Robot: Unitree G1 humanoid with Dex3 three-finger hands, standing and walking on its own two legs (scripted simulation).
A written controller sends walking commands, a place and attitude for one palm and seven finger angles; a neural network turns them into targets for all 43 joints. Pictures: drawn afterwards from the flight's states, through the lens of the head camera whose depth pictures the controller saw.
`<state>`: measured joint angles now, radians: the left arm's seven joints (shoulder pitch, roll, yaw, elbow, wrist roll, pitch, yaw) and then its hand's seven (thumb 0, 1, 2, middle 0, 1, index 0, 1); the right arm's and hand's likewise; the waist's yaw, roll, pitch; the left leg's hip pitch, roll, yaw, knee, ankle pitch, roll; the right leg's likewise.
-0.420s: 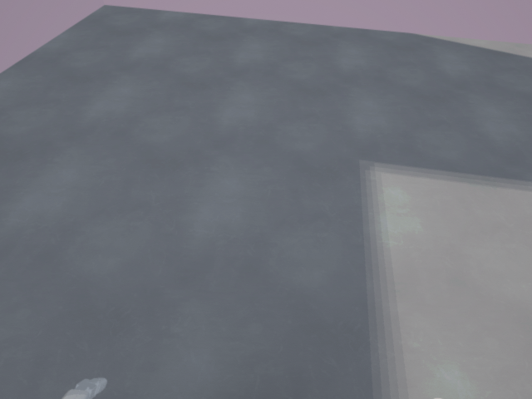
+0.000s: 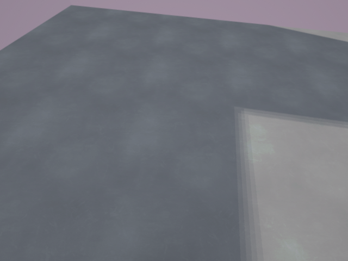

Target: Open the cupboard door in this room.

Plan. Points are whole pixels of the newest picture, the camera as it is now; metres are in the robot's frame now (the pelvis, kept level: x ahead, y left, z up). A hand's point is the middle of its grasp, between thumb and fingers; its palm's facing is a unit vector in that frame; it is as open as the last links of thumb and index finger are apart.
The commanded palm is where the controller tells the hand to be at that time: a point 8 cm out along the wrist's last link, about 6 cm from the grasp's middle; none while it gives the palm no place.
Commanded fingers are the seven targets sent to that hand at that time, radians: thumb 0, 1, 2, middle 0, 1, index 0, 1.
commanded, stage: stand and wait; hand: left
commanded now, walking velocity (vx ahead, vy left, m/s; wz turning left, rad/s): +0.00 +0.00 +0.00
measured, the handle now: out of the picture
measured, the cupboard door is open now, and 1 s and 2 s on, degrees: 0 0 0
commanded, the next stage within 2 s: turn or walk to find it in 0.48 s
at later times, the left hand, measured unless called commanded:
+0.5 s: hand out of the picture +0.06 +0.24 -0.15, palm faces -0.03 -0.94 -0.33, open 7.4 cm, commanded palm none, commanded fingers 0.00 0.90 0.90 -0.20 -0.30 -0.20 -0.30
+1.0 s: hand out of the picture +0.01 +0.21 -0.18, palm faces +0.10 -0.97 -0.23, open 7.3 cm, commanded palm none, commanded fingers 0.00 0.90 0.90 -0.20 -0.30 -0.20 -0.30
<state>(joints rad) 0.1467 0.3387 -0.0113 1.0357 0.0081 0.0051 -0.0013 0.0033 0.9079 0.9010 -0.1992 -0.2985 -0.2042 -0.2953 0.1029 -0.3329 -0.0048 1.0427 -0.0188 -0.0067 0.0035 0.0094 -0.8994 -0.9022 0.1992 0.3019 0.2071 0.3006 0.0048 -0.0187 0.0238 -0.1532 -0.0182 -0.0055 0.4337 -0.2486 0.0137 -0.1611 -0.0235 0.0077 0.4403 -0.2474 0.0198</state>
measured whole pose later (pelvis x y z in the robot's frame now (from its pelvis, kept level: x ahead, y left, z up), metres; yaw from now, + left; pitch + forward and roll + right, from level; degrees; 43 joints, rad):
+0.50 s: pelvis -0.02 -0.01 +0.00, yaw +0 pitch -2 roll +0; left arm 0.13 0.35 -0.01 1.09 0.01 0.00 0.00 0.00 0.91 0.90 -0.20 -0.30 -0.20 -0.30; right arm 0.13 -0.34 0.00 1.11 -0.01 -0.01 0.01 0.01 -0.90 -0.90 0.20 0.30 0.21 0.30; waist 0.00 -0.01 0.02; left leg -0.15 0.00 -0.01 0.38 -0.19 0.00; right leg -0.16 -0.01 0.01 0.39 -0.19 0.01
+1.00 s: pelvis -0.04 +0.00 -0.01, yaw +7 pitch +1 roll -1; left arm 0.17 0.25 0.02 0.98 0.01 0.06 0.02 0.00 0.91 0.90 -0.20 -0.30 -0.20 -0.29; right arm 0.24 -0.18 -0.02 0.99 -0.02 0.03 0.01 0.01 -0.90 -0.90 0.20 0.30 0.21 0.30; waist -0.02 -0.04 0.07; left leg -0.33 -0.07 -0.10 0.54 -0.21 0.03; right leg -0.42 -0.02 -0.01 0.96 -0.47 0.04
